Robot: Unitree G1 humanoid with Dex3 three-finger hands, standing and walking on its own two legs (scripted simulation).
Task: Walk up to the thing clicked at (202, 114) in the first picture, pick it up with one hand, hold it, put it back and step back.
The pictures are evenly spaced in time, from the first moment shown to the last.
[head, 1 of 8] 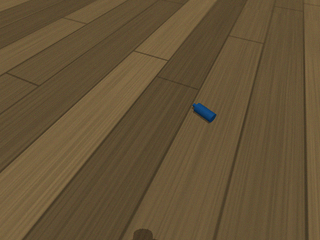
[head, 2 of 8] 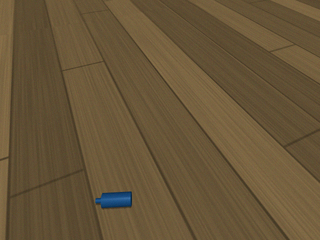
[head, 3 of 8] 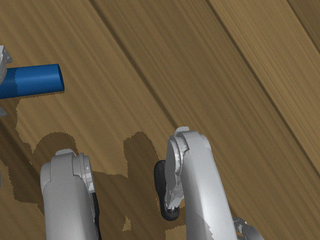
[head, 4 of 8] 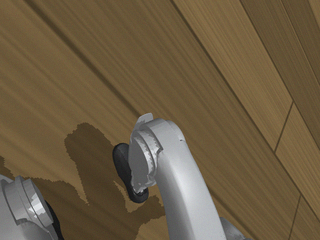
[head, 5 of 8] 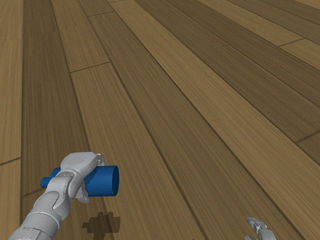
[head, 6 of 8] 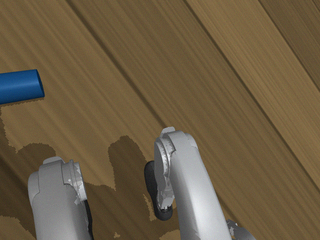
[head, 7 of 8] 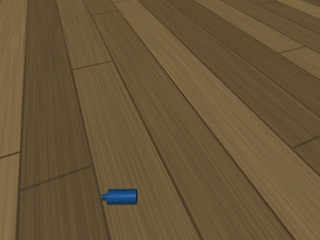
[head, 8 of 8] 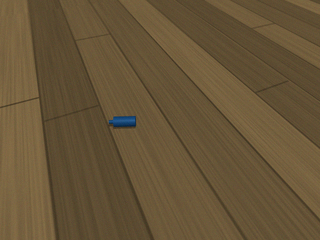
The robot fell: no
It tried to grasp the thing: yes
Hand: left
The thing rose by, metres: 0.67
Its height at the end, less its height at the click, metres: +0.00
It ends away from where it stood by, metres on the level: 0.01
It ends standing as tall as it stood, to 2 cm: yes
